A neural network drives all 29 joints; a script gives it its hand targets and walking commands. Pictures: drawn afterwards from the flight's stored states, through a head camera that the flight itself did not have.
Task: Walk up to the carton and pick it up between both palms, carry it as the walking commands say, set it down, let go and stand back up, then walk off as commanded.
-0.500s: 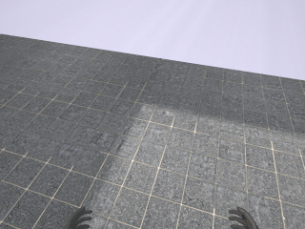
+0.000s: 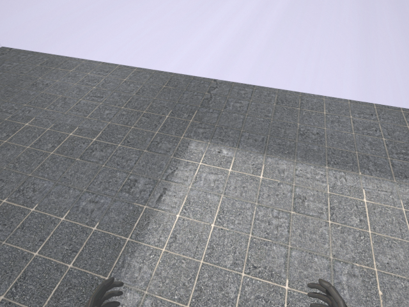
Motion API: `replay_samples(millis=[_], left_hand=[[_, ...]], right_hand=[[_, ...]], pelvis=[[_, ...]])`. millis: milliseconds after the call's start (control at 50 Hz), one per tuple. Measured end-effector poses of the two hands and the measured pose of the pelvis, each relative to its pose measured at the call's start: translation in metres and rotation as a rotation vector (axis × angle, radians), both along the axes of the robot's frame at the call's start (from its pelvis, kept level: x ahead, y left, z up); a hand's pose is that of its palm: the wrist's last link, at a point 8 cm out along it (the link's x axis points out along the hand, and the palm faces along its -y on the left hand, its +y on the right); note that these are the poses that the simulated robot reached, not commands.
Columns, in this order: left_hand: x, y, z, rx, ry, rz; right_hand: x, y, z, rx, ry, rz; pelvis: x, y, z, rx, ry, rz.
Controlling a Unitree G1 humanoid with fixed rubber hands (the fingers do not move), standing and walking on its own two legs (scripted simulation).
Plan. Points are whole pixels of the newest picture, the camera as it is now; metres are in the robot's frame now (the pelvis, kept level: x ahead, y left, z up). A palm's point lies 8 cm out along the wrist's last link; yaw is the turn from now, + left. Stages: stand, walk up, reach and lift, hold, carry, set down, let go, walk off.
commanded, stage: walk up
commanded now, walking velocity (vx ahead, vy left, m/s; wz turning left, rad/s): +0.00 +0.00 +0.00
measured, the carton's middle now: out of the picture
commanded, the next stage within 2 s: none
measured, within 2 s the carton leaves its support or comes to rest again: neither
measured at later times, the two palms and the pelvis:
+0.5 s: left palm out of the picture +0.08 +0.26 -0.07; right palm out of the picture +0.11 -0.27 -0.09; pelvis -0.04 -0.02 +0.00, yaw +3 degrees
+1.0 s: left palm out of the picture -0.07 +0.30 -0.09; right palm out of the picture +0.08 -0.24 -0.10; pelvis -0.11 -0.01 -0.01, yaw +12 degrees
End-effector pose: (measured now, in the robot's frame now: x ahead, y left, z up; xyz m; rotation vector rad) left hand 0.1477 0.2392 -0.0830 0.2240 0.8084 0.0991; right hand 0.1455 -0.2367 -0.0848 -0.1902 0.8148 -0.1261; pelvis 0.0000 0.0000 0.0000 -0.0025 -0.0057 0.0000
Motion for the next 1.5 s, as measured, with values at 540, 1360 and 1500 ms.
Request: replay_samples(millis=[540, 1360, 1500], left_hand=[[-0.080, 0.030, 0.007, 0.112, 0.044, 0.088], [-0.286, 0.060, 0.010, 0.157, 0.127, 0.382], [-0.345, 0.075, -0.009, 0.118, 0.150, 0.474]], right_hand=[[-0.034, -0.033, -0.006, -0.022, 0.070, 0.096], [-0.091, -0.003, -0.017, -0.029, 0.195, 0.350], [-0.095, 0.029, -0.011, -0.073, 0.193, 0.451]], pelvis=[[-0.048, -0.014, -0.004, 0.014, -0.050, 0.083], [-0.157, -0.022, 0.000, 0.002, -0.031, 0.369], [-0.183, -0.007, -0.005, -0.044, -0.023, 0.466]])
